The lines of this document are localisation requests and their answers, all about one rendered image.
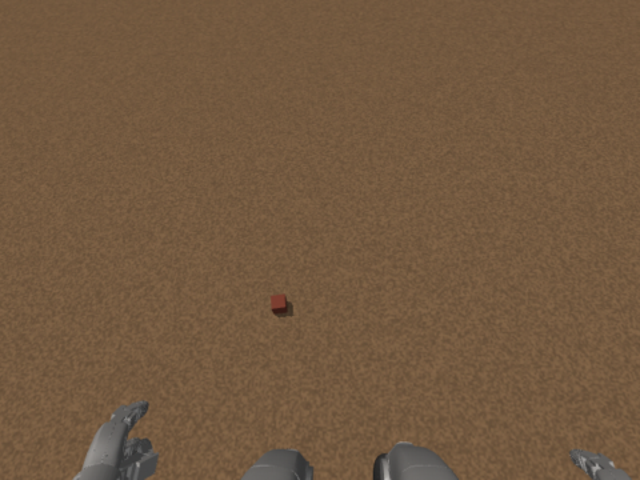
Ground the left robot hand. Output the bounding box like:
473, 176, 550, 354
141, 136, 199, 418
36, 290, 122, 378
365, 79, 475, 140
82, 400, 159, 480

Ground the left robot arm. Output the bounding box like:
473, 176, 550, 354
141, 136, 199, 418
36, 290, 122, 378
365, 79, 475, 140
73, 464, 122, 480

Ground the right robot hand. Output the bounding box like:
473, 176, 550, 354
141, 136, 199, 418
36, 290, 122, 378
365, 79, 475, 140
570, 449, 632, 480

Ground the cube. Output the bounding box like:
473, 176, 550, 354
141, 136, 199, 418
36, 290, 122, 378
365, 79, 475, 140
271, 294, 288, 314

